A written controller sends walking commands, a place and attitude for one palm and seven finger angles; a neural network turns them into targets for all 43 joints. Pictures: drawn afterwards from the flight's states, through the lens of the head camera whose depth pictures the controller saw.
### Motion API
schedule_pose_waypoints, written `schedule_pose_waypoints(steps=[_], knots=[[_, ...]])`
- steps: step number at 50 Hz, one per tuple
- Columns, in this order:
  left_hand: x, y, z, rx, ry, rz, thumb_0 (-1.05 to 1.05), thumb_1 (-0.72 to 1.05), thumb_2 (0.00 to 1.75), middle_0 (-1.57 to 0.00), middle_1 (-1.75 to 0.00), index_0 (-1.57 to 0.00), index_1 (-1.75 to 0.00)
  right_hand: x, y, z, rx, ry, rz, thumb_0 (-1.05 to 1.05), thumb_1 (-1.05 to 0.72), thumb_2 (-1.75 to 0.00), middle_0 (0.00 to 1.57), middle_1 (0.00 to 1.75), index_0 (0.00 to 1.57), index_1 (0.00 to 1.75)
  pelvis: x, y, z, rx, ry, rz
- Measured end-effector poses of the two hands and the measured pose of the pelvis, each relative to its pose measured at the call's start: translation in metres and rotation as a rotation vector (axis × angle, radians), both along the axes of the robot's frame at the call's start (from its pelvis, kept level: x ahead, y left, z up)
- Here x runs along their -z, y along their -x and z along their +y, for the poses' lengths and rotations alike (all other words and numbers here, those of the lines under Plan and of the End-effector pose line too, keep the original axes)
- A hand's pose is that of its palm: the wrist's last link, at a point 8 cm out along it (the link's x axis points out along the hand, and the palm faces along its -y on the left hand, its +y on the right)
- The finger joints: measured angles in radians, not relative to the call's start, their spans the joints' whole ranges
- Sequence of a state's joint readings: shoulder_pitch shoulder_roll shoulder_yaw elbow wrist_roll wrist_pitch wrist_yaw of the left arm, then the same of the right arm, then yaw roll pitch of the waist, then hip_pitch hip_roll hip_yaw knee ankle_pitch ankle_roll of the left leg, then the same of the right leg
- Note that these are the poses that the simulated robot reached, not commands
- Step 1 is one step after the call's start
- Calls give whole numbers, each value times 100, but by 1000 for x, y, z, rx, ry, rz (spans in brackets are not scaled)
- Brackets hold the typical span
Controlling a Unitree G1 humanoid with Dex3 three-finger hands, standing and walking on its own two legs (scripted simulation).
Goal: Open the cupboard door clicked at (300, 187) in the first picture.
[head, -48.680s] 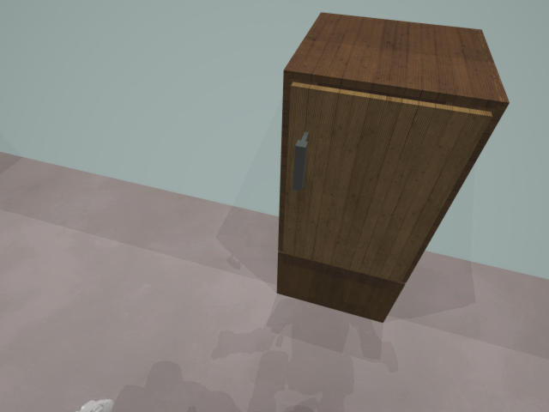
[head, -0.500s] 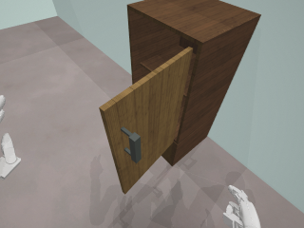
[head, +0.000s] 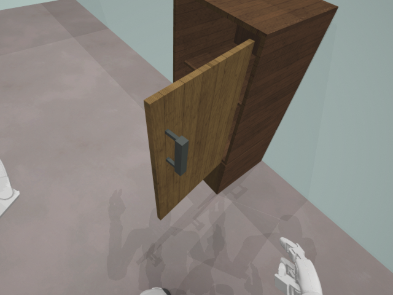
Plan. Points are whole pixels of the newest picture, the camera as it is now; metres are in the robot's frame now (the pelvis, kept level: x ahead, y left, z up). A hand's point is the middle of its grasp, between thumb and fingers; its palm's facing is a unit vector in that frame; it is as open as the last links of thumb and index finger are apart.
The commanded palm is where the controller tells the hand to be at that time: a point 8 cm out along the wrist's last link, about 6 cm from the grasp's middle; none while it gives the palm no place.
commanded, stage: step back with the hand held close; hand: left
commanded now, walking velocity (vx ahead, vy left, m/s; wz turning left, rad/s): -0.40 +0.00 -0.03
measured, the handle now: (175, 152) +0.44 +0.09 -0.02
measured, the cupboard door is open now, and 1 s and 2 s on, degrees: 99 99 99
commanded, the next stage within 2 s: stop stepping back and stand still in 0.04 s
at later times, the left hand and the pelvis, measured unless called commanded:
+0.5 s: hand (18, 279) +0.12 +0.22 +0.16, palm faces +0.44 -0.81 -0.40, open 7.4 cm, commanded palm +0.05 +0.26 +0.18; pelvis -0.09 -0.04 +0.00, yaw -2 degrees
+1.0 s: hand (5, 286) +0.11 +0.23 +0.17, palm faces +0.41 -0.80 -0.44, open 7.4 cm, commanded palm +0.04 +0.27 +0.18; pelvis -0.10 -0.03 +0.01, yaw -1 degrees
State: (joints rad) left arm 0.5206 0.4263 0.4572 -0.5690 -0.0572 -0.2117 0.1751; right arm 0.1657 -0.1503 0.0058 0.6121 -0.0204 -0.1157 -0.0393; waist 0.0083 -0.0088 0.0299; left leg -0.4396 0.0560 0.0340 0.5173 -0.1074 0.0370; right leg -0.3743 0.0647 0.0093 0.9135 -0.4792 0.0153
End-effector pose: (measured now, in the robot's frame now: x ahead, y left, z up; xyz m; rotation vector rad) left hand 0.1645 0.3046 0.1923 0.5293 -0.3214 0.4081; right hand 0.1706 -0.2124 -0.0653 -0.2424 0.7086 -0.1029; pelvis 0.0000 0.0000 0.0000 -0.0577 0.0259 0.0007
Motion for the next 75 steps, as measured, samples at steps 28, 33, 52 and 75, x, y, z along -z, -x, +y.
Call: schedule_pose_waypoints(steps=[28,33,52,75], knots=[[17,100,-51,25,54,87,2,89,90,-21,-30,-21,-31,0,152,-86,149,52,14,1,-91,-90,20,30,20,30,-3,105,-36,27,-63,-42],[2,120,-55,67,-1,36,2,89,90,-21,-30,-21,-31,-3,155,-70,117,28,-18,1,-91,-90,20,30,20,30,-2,117,-35,21,-45,-38],[7,93,-49,38,-13,93,2,89,90,-21,-30,-20,-31,18,148,-25,46,-64,69,1,-90,-90,21,30,20,30,-3,101,-33,28,-64,-25],[330,222,-126,-165,620,1498,-4,97,90,-21,-30,-20,-30,63,242,-80,148,-7,605,1,-91,-90,20,30,20,30,-4,90,-55,-17,-49,-51]])
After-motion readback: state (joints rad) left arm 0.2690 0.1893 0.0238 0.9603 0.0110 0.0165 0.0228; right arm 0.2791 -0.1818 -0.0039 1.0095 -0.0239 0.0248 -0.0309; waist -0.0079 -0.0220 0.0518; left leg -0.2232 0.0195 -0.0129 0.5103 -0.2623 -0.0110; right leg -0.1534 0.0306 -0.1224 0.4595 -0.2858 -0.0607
